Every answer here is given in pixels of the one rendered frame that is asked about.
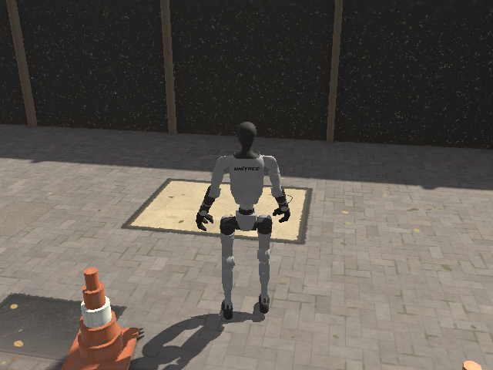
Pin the robot torso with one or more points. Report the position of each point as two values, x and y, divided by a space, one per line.
246 185

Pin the robot left hand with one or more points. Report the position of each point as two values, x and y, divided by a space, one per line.
200 219

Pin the robot left forearm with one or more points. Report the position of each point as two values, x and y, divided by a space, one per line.
206 204

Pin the robot right forearm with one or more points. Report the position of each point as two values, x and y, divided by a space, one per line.
282 201

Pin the robot right hand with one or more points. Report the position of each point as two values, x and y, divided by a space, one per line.
279 212

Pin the robot right upper arm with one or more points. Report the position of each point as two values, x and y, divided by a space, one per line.
274 174

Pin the right robot shin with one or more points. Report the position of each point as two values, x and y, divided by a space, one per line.
264 273

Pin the robot left upper arm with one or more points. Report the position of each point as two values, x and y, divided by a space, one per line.
217 177

